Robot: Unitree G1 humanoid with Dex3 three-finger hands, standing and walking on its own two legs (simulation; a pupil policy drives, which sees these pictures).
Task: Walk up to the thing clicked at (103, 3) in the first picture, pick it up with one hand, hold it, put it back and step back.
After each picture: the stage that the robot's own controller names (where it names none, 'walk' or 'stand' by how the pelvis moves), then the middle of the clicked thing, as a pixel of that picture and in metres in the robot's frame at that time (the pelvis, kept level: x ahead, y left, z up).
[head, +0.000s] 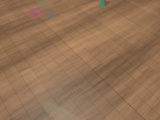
stand; out of the picture +2.21 -0.37 -0.65
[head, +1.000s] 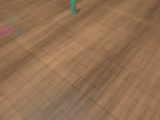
walk; (73, 6) +2.08 +0.02 -0.63
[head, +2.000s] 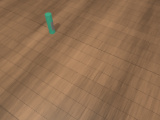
walk; (50, 23) +1.45 +0.29 -0.63
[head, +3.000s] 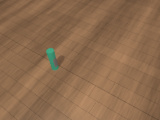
walk; (52, 59) +0.99 +0.27 -0.63
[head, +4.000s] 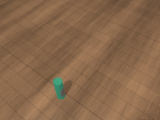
walk; (59, 89) +0.64 +0.17 -0.64
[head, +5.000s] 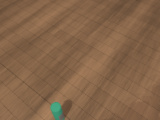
stand; (58, 113) +0.44 +0.18 -0.63
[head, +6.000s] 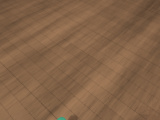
stand; out of the picture +0.40 +0.15 -0.65
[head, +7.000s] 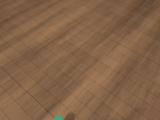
stand; out of the picture +0.39 +0.15 -0.66
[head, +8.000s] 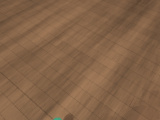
stand; out of the picture +0.38 +0.16 -0.66
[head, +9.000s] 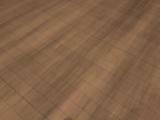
stand; out of the picture +0.38 +0.16 -0.66
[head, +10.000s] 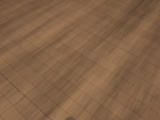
stand; out of the picture +0.38 +0.16 -0.66
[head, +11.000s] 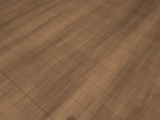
stand; out of the picture +0.38 +0.15 -0.66
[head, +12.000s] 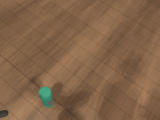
go down; (46, 98) +0.42 +0.16 -0.54
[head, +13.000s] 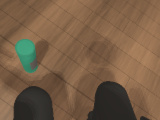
go down; (28, 58) +0.47 +0.19 -0.27
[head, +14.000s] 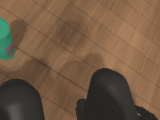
close in; (2, 42) +0.47 +0.21 -0.21
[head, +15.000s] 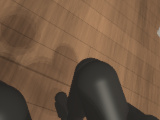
close; out of the picture +0.46 +0.25 -0.16
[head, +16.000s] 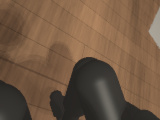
lift; out of the picture +0.44 +0.26 -0.16
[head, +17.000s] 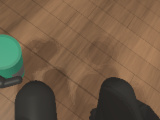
lift; (9, 64) +0.35 +0.22 -0.02
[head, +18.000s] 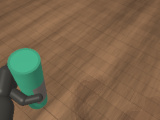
hold; (32, 84) +0.31 +0.15 +0.09
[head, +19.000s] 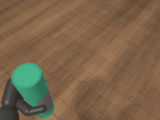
hold; (37, 95) +0.29 +0.15 +0.04
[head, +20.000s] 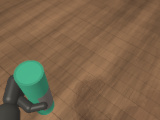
hold; (38, 92) +0.30 +0.14 +0.04
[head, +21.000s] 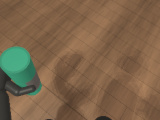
crouch; (25, 76) +0.36 +0.17 -0.02
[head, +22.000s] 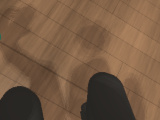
lower; out of the picture +0.50 +0.23 -0.03
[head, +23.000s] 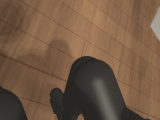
lower; out of the picture +0.46 +0.26 -0.17
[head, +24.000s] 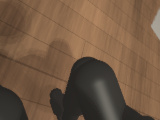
lower; out of the picture +0.45 +0.27 -0.17
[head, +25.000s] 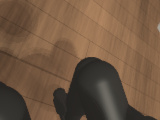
lower; out of the picture +0.44 +0.27 -0.17
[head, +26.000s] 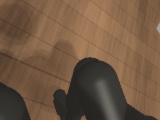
lower; out of the picture +0.44 +0.25 -0.16
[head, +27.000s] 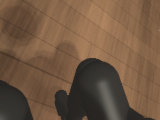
open; out of the picture +0.44 +0.24 -0.17
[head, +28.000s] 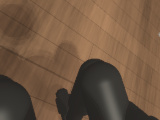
stand; out of the picture +0.44 +0.23 -0.17
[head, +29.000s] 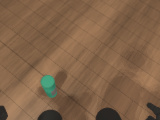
stand; (49, 87) +0.42 +0.16 -0.46
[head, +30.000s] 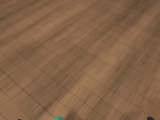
stand; out of the picture +0.38 +0.14 -0.60
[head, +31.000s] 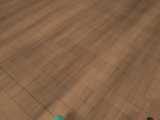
stand; out of the picture +0.39 +0.14 -0.60
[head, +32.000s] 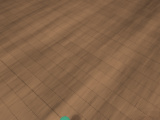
stand; out of the picture +0.40 +0.13 -0.65
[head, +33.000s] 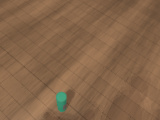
walk; (61, 102) +0.45 +0.09 -0.64
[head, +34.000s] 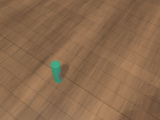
walk; (57, 72) +0.68 +0.19 -0.62
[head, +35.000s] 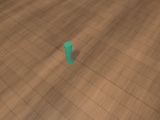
stand; (68, 53) +1.00 +0.15 -0.63
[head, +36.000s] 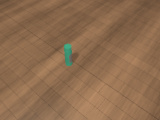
stand; (68, 55) +1.02 +0.13 -0.65
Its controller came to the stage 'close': yes
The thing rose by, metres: 0.69
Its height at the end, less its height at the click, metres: +0.00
